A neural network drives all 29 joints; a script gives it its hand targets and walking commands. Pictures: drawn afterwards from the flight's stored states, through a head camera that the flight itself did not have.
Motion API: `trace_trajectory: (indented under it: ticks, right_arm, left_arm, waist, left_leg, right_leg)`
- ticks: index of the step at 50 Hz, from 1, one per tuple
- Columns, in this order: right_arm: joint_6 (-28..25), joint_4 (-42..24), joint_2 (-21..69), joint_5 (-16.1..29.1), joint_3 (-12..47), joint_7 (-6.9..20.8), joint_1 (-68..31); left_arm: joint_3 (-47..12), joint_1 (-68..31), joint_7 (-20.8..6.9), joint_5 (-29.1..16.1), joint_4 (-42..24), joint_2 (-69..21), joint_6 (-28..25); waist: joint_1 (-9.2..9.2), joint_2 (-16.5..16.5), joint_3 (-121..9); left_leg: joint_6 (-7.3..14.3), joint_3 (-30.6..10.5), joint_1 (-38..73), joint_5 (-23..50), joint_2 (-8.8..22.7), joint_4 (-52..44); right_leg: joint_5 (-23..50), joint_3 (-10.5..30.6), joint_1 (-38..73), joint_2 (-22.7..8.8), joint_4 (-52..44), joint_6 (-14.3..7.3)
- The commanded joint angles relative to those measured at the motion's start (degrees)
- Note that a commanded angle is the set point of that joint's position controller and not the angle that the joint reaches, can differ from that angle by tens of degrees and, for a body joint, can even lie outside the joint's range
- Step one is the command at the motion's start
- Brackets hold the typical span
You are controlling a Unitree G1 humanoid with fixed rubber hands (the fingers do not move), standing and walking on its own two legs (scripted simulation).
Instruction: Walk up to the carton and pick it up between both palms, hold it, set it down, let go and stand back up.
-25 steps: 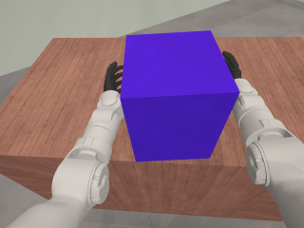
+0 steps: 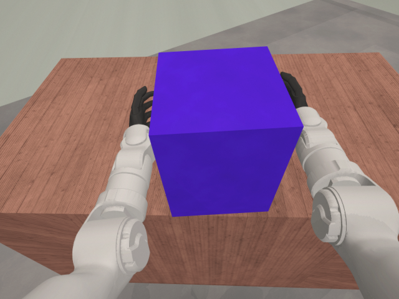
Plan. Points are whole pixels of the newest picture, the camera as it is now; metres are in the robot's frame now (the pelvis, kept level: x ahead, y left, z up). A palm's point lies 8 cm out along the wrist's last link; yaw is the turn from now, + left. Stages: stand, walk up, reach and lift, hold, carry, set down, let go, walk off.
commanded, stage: reach and lift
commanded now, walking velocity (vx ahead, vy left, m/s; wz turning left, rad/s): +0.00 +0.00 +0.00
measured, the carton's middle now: (216, 136) +0.43 +0.02 +0.09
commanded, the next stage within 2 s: none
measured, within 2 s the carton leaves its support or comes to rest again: leaves its support in 0.26 s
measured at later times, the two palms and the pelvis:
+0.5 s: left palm (134, 125) +0.39 +0.18 +0.15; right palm (297, 110) +0.44 -0.14 +0.16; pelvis -0.01 +0.00 +0.00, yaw +0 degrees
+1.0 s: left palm (129, 114) +0.38 +0.17 +0.19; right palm (307, 107) +0.42 -0.14 +0.19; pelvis -0.02 +0.00 +0.00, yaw +0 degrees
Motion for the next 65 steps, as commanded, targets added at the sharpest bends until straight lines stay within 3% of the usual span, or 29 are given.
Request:
trace_trajectory:
  ticks: [1,3,4,7,9,12,14,15,17,18,20,25,26,27,31,32,37,38,39,40,44,46,51,52,55,58,61,63,65]
  right_arm:
    - [-3.45,-15.40,38.66,-4.85,0.33,10.11,-30.13]
    - [-3.29,-17.71,41.67,-3.39,3.53,9.78,-32.62]
    - [-3.15,-16.85,39.91,-3.53,2.40,9.39,-31.95]
    - [-2.77,-14.62,40.15,-3.32,2.69,9.62,-30.70]
    - [-2.94,-15.18,41.92,-1.88,4.12,8.83,-31.54]
    - [-1.89,-14.30,41.44,-1.33,5.34,8.12,-32.15]
    - [-3.16,-19.00,42.81,0.91,7.67,7.67,-36.39]
    - [-1.59,-13.04,42.90,0.52,5.30,7.14,-31.52]
    - [-1.09,-14.85,42.84,1.42,6.89,6.94,-34.40]
    - [-0.74,-12.82,42.45,0.69,4.79,6.27,-32.46]
    - [-1.15,-16.34,41.90,1.97,6.90,6.73,-37.57]
    - [0.14,-13.67,44.47,3.25,7.57,5.34,-37.19]
    - [-0.17,-15.59,45.53,3.25,8.12,5.14,-38.57]
    - [-0.08,-13.54,44.22,3.61,7.13,5.47,-39.20]
    - [0.41,-13.81,44.84,6.31,9.09,5.10,-40.13]
    - [0.89,-11.94,43.36,6.24,7.01,4.73,-38.27]
    - [1.69,-17.39,46.22,9.23,12.27,4.38,-42.83]
    - [2.07,-16.62,45.17,8.63,11.14,4.41,-45.39]
    - [2.42,-19.78,46.97,10.47,14.89,4.21,-43.09]
    - [2.38,-20.60,45.77,9.86,13.89,3.85,-45.40]
    - [4.68,-19.83,47.13,12.77,16.08,2.69,-40.27]
    - [6.06,-19.24,45.86,11.20,15.13,2.61,-42.23]
    - [8.07,-23.41,44.66,15.31,17.43,1.77,-41.58]
    - [7.51,-29.07,44.62,17.45,20.74,2.04,-45.33]
    - [10.25,-24.00,42.69,17.70,18.08,1.85,-41.73]
    - [10.99,-26.65,42.73,17.69,17.82,1.89,-43.42]
    - [12.02,-29.07,44.06,18.04,19.24,2.29,-44.36]
    - [13.37,-23.04,39.69,15.97,15.15,2.40,-43.73]
    - [13.99,-27.70,44.02,18.52,17.73,2.06,-43.94]
  left_arm:
    - [-8.58,-34.42,-6.54,4.74,-9.15,-29.15,-0.47]
    - [-8.37,-35.40,-6.45,5.03,-10.04,-29.21,-0.39]
    - [-10.51,-36.58,-6.18,3.60,-10.31,-30.77,-0.21]
    - [-12.71,-36.24,-5.72,2.23,-11.06,-32.36,0.35]
    - [-16.03,-38.26,-5.69,0.89,-13.41,-33.56,0.58]
    - [-17.00,-39.70,-5.41,0.12,-13.43,-33.07,1.50]
    - [-17.97,-41.18,-4.99,-1.40,-15.25,-33.31,0.77]
    - [-18.30,-40.98,-5.62,-1.48,-11.95,-32.18,1.24]
    - [-16.60,-38.67,-5.88,-0.54,-11.09,-30.69,2.33]
    - [-17.65,-41.20,-6.38,-0.85,-11.24,-31.10,2.63]
    - [-19.37,-41.16,-5.41,-1.86,-10.63,-34.10,3.89]
    - [-20.09,-44.68,-5.89,-2.64,-12.95,-33.15,4.68]
    - [-19.21,-45.92,-6.05,-3.07,-12.58,-32.88,4.21]
    - [-21.71,-48.60,-5.58,-3.41,-15.72,-33.60,3.95]
    - [-21.54,-47.38,-5.50,-4.70,-14.06,-32.98,5.23]
    - [-20.55,-45.37,-6.00,-2.92,-11.88,-31.83,6.13]
    - [-24.49,-50.52,-4.96,-5.78,-18.79,-34.40,6.35]
    - [-22.71,-49.28,-5.38,-5.37,-13.34,-34.36,7.28]
    - [-24.41,-48.57,-5.16,-6.09,-19.87,-34.83,7.21]
    - [-26.26,-46.39,-5.52,-7.69,-14.09,-33.97,7.91]
    - [-27.57,-49.18,-5.65,-8.73,-21.84,-35.23,8.93]
    - [-23.20,-45.55,-6.27,-7.21,-16.64,-32.33,10.81]
    - [-26.61,-45.29,-6.19,-7.71,-22.70,-34.09,14.38]
    - [-27.43,-44.68,-6.14,-8.69,-23.82,-35.06,14.55]
    - [-24.39,-41.87,-6.54,-5.82,-19.73,-30.78,17.15]
    - [-26.19,-46.71,-6.64,-8.58,-27.37,-30.95,17.71]
    - [-25.83,-44.44,-6.92,-8.01,-24.78,-30.14,19.41]
    - [-23.21,-43.83,-7.44,-5.83,-19.89,-28.98,20.82]
    - [-25.51,-47.73,-7.37,-7.95,-28.21,-29.29,21.30]
  waist:
    - [-0.58,-6.46,-39.38]
    - [2.46,-7.04,-38.26]
    - [-0.42,-6.36,-40.02]
    - [-0.06,-7.05,-41.27]
    - [-0.18,-4.53,-39.35]
    - [-0.68,-6.68,-41.60]
    - [1.05,-6.73,-45.15]
    - [-1.61,-7.35,-40.72]
    - [1.09,-7.01,-36.68]
    - [-2.49,-6.94,-33.71]
    - [-0.59,-4.55,-38.81]
    - [-2.40,-7.61,-35.89]
    - [-0.75,-7.68,-39.17]
    - [-3.07,-5.47,-37.40]
    - [-0.49,-5.86,-38.76]
    - [-1.94,-4.21,-33.78]
    - [-1.50,-4.61,-39.59]
    - [-0.95,-4.78,-35.39]
    - [0.02,-5.88,-38.97]
    - [-2.32,-6.24,-39.31]
    - [-4.15,-5.14,-36.45]
    - [-1.51,-7.51,-32.78]
    - [-4.68,-3.69,-35.21]
    - [-2.94,-4.25,-38.94]
    - [-3.55,-4.53,-30.20]
    - [-4.53,-4.49,-32.20]
    - [-4.15,-5.99,-34.27]
    - [-5.64,-4.24,-26.02]
    - [-4.90,-4.64,-33.03]
  left_leg:
    - [-2.26,1.04,7.89,26.40,-1.23,-3.10]
    - [-2.28,1.10,7.34,26.30,-1.67,-2.71]
    - [-2.54,0.62,9.18,26.85,-1.56,-2.04]
    - [-2.80,-0.56,10.90,25.84,-0.72,-2.59]
    - [-3.86,-0.34,13.16,29.96,-0.96,-1.37]
    - [-2.85,-0.70,12.38,27.27,-0.67,-2.33]
    - [-3.36,-1.31,10.68,28.01,-0.41,-1.75]
    - [-2.86,-1.07,9.81,25.25,-1.34,-1.98]
    - [-2.57,-0.72,9.16,24.40,-0.92,-2.40]
    - [-2.89,-1.46,7.89,22.46,-1.67,-2.84]
    - [-3.57,-1.00,8.94,22.45,-0.92,-2.98]
    - [-2.65,-1.82,8.38,19.16,-1.60,-3.95]
    - [-2.59,-1.00,7.69,19.21,-1.67,-3.46]
    - [-3.65,-2.21,9.40,21.24,-1.23,-3.42]
    - [-3.18,-1.58,10.85,18.95,-1.22,-3.21]
    - [-3.50,-1.77,9.24,17.14,-1.52,-3.70]
    - [-3.41,-2.81,12.94,18.94,-1.42,-3.02]
    - [-3.08,-2.36,10.86,16.33,-1.42,-3.52]
    - [-3.04,-2.26,10.91,20.00,-1.85,-3.24]
    - [-3.00,-3.57,10.91,17.25,-1.58,-3.58]
    - [-2.92,-3.31,10.63,18.17,-2.58,-2.97]
    - [-1.62,-3.06,9.13,14.14,-2.65,-4.82]
    - [-3.21,-4.07,14.56,18.73,-2.59,-3.00]
    - [-3.48,-4.27,15.22,21.55,-2.42,-2.25]
    - [-1.99,-3.82,12.16,15.15,-3.00,-3.47]
    - [-2.19,-4.02,14.90,14.63,-3.00,-3.73]
    - [-1.81,-3.84,12.00,13.92,-2.98,-3.82]
    - [-1.43,-3.06,11.42,7.18,-3.45,-5.77]
    - [-0.97,-3.03,11.82,8.70,-3.68,-4.76]
  right_leg:
    - [25.85,-4.18,21.55,2.16,-0.63,1.13]
    - [25.17,-4.02,23.58,1.99,-0.49,1.51]
    - [26.03,-3.95,22.83,2.22,-0.67,1.29]
    - [19.95,-4.76,19.40,3.08,-2.58,0.53]
    - [23.79,-5.08,18.69,2.89,-1.96,1.30]
    - [23.63,-3.81,20.77,3.12,-1.96,1.22]
    - [25.01,-3.98,22.51,3.34,-1.22,1.16]
    - [25.39,-3.36,22.20,2.53,-1.93,1.40]
    - [25.15,-3.37,23.94,2.55,-1.58,1.79]
    - [25.80,-3.35,25.19,2.02,-1.96,1.94]
    - [20.44,-3.72,21.86,2.96,-2.40,1.07]
    - [22.39,-3.77,24.90,2.57,-2.61,1.99]
    - [23.34,-3.75,25.51,2.90,-1.81,1.81]
    - [21.67,-4.43,23.84,3.01,-2.19,1.68]
    - [19.33,-4.45,22.66,3.45,-2.77,1.46]
    - [19.72,-3.62,23.67,2.44,-3.31,1.56]
    - [18.64,-3.61,21.76,3.63,-2.84,1.36]
    - [15.79,-3.28,20.59,3.07,-3.85,1.46]
    - [20.50,-2.97,25.90,3.13,-2.61,1.59]
    - [20.26,-3.13,24.33,3.33,-2.88,1.89]
    - [22.05,-2.47,26.46,3.00,-2.69,2.11]
    - [18.67,-2.55,25.50,2.66,-3.07,2.73]
    - [18.50,-3.31,24.89,3.91,-3.94,1.69]
    - [21.44,-3.35,25.72,4.24,-2.52,1.58]
    - [16.57,-2.33,24.23,3.39,-4.06,1.82]
    - [12.64,-2.91,21.38,3.81,-4.96,1.95]
    - [15.08,-3.16,25.09,3.77,-2.88,2.08]
    - [6.16,-3.29,19.68,3.39,-5.42,1.44]
    - [8.91,-3.02,23.13,3.34,-4.37,2.06]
